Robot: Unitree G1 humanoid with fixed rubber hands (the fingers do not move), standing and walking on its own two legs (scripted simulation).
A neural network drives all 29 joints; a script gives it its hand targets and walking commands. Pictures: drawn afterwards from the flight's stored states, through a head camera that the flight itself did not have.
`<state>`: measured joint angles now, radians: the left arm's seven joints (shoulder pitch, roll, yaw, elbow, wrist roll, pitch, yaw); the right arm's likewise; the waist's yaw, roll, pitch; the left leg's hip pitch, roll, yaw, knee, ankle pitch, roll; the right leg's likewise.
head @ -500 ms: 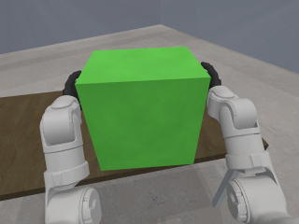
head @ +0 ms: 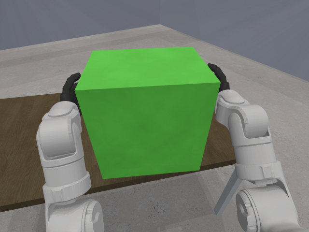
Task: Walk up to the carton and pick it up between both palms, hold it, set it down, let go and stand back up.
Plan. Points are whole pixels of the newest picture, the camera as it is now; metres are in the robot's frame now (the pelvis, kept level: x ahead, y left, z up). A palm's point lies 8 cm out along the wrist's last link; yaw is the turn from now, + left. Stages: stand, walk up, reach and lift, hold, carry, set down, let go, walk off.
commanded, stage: hold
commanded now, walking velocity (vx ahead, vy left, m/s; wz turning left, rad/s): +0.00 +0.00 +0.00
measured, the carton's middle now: (147, 112) +0.36 +0.01 +0.19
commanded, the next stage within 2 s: set down in 0.68 s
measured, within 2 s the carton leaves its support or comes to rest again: neither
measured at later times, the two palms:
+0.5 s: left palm (67, 114) +0.33 +0.18 +0.22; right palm (214, 100) +0.35 -0.15 +0.23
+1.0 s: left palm (69, 113) +0.34 +0.18 +0.21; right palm (210, 97) +0.36 -0.15 +0.22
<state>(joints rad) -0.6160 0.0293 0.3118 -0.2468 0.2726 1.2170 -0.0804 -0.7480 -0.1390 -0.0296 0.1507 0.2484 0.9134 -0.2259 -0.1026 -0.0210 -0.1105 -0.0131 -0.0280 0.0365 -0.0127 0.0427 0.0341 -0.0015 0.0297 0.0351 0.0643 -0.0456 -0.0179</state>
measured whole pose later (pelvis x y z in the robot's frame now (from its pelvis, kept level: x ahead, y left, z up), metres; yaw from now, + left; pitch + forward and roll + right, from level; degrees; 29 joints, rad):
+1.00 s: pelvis -0.01 +0.00 +0.00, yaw +3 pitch -7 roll -1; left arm -0.64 -0.01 0.32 0.01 0.33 0.76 -0.07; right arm -0.75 -0.07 -0.14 0.43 0.09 0.41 -0.11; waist -0.08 -0.04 0.02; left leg -0.05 -0.02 -0.02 0.26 -0.09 0.03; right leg 0.04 0.03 -0.03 0.19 -0.12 -0.03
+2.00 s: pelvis +0.01 -0.03 +0.00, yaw +4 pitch -4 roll +0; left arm -0.52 -0.02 0.26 0.29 0.23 0.44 0.04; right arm -0.64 -0.07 -0.14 0.73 0.03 0.04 -0.08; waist -0.03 -0.06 0.02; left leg -0.06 -0.01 -0.05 0.23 -0.11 -0.01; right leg 0.03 0.05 -0.07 0.19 -0.15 -0.06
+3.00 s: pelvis +0.02 -0.04 +0.00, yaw +5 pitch +4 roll +1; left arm -0.63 -0.08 0.45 0.67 0.27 0.14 0.05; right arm -0.79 -0.06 -0.39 1.01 -0.23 -0.07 0.00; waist 0.02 -0.01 -0.04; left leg -0.16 0.00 -0.05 0.15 -0.05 -0.02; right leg -0.10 0.06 -0.07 0.17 -0.13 -0.07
